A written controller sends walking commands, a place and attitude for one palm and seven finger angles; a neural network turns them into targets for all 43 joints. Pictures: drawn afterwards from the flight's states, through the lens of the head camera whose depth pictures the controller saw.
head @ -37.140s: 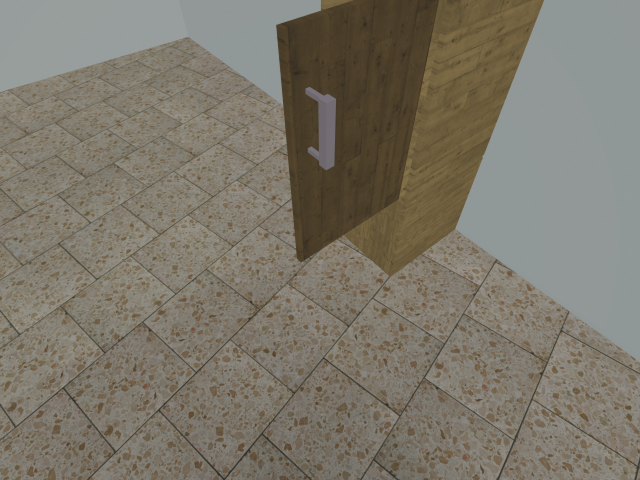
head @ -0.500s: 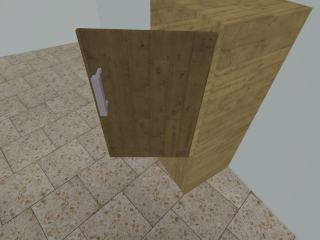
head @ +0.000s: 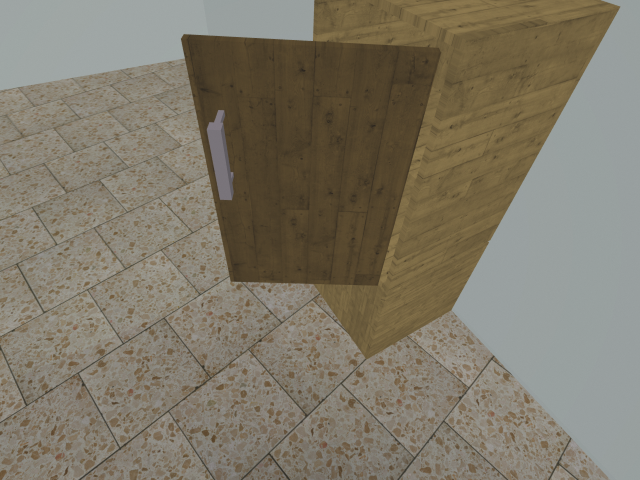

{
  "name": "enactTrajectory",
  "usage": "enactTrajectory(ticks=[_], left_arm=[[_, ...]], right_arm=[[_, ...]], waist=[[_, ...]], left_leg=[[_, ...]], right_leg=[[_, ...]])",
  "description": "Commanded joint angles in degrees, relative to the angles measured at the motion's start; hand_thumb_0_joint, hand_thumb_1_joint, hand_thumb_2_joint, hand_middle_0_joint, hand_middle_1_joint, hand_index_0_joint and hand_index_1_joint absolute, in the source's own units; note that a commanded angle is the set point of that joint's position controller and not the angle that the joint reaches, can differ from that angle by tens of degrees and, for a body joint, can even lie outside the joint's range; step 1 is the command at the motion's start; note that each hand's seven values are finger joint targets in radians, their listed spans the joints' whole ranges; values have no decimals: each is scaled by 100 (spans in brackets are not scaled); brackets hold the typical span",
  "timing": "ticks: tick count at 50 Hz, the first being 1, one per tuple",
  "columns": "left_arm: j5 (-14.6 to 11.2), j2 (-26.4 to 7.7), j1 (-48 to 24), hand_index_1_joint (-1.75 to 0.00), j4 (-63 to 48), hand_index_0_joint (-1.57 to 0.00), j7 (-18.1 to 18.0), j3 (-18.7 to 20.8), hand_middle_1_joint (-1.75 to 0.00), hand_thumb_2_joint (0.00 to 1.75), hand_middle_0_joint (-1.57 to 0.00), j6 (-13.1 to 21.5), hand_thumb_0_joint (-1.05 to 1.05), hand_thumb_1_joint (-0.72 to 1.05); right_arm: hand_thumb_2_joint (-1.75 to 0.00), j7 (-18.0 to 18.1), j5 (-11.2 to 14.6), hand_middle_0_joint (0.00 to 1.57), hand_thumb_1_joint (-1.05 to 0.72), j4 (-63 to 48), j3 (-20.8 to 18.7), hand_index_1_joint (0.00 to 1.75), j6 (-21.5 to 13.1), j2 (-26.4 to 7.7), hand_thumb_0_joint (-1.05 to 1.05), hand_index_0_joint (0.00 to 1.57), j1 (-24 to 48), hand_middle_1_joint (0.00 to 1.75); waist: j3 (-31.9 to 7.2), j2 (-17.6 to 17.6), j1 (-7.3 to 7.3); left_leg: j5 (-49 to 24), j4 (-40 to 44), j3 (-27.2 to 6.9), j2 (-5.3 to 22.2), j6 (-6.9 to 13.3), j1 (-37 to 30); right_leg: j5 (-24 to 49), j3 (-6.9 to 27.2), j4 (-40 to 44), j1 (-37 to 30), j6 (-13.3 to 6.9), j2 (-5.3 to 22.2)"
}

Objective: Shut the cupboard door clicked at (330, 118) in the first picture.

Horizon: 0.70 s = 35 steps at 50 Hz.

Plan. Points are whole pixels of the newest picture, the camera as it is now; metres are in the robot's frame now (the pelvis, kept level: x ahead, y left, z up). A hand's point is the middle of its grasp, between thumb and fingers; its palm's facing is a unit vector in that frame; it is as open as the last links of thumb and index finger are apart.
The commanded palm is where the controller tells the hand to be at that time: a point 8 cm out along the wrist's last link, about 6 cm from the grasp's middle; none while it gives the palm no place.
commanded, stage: come to a stop and stand still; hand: left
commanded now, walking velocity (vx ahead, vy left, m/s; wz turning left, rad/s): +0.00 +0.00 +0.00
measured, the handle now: (223, 156) +0.60 +0.21 +0.07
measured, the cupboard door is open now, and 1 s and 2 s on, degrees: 59 59 59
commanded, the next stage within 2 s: look again from close up in 0.18 s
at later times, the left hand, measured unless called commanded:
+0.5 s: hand out of the picture +0.01 +0.16 -0.17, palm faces +0.02 -0.99 -0.15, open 7.4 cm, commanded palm none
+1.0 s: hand out of the picture +0.11 +0.17 -0.17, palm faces +0.01 -0.98 -0.21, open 7.3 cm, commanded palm none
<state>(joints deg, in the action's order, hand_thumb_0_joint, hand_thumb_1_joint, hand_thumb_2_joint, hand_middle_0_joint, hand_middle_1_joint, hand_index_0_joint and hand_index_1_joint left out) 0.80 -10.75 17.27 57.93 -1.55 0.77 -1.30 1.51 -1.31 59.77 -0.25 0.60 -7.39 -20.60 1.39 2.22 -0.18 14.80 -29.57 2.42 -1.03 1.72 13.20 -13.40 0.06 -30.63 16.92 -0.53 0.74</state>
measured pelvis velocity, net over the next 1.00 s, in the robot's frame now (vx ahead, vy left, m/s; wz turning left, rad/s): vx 0.08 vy -0.01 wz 0.00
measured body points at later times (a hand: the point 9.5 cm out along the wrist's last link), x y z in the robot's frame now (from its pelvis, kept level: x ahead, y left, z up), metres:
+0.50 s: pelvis +0.03 +0.00 +0.00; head +0.05 +0.00 +0.45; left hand +0.01 +0.21 -0.16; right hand +0.01 -0.22 -0.15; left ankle +0.01 +0.10 -0.73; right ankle +0.05 -0.12 -0.73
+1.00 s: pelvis +0.08 -0.01 +0.00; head +0.10 -0.01 +0.45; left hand +0.11 +0.22 -0.16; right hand +0.08 -0.23 -0.16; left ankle +0.01 +0.10 -0.73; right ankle +0.05 -0.12 -0.73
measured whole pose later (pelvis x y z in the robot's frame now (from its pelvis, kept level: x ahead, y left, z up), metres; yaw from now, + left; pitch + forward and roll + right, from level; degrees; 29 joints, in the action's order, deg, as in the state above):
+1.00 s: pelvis +0.08 -0.01 +0.00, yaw +0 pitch +0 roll +0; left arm 0.8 -9.9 13.3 62.3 -1.8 0.4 0.6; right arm 2.3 -1.1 64.5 0.6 -1.3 -8.4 -15.1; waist 2.0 0.4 0.3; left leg 20.0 -26.4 2.0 -0.5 0.8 6.4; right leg -18.4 0.0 -29.6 11.2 -0.5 0.0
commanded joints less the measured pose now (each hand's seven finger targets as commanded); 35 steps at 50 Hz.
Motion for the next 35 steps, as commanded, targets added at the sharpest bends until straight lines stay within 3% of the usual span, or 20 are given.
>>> enactTrajectory(ticks=[1,3,5,9,15,20,27,35], left_arm=[[9,-436,278,-30,-54,-20,8,23,-30,90,-20,169,0,90],[26,-479,227,-30,-39,-20,4,35,-30,90,-20,140,0,90],[43,-489,272,-30,-30,-20,-2,53,-30,90,-20,136,0,90],[22,-409,281,-30,36,-20,-13,39,-30,90,-20,195,0,90],[23,-406,295,-30,89,-20,-25,31,-30,90,-20,233,0,90],[7,-375,340,-30,203,-20,-23,2,-30,90,-20,285,0,90],[-9,-364,306,-30,323,-20,-46,-19,-30,90,-20,338,0,90],[-5,-356,181,-30,377,-20,-69,-14,-30,90,-20,302,0,90]], right_arm=[[-90,-1,35,20,-90,-262,-106,30,-173,-670,0,20,91,30],[-90,-24,21,20,-90,-182,-122,30,-114,-658,0,20,25,30],[-90,-42,8,20,-90,-157,-133,30,-77,-683,0,20,8,30],[-90,-34,20,20,-90,-47,-95,30,-98,-553,0,20,-103,30],[-90,-31,31,20,-90,24,-80,30,-152,-537,0,20,-97,30],[-90,-12,53,20,-90,89,-43,30,-208,-500,0,20,-101,30],[-90,39,82,20,-90,211,-28,30,-294,-539,0,20,-50,30],[-90,86,76,20,-90,325,-15,30,-285,-542,0,20,39,30]], waist=[[333,-370,-105],[574,-423,-55],[660,-234,-51],[528,51,21],[427,-260,24],[267,-168,20],[-103,-252,1],[99,-246,-5]], left_leg=[[1299,1299,-852,650,169,859],[1743,1390,-856,628,156,911],[1846,1294,-844,601,151,1006],[1141,995,-646,502,113,634],[1133,1095,-710,563,103,558],[466,973,-614,539,82,377],[-745,835,-531,646,62,-64],[-1373,824,-477,701,58,-285]], right_leg=[[-655,535,776,-487,-178,324],[-1203,510,895,-183,-158,271],[-1436,546,910,-46,-133,270],[-1363,735,1093,133,-184,381],[-1148,694,999,95,-188,392],[-589,718,972,-121,-211,452],[805,515,656,-558,-192,467],[1274,399,529,-578,-174,463]])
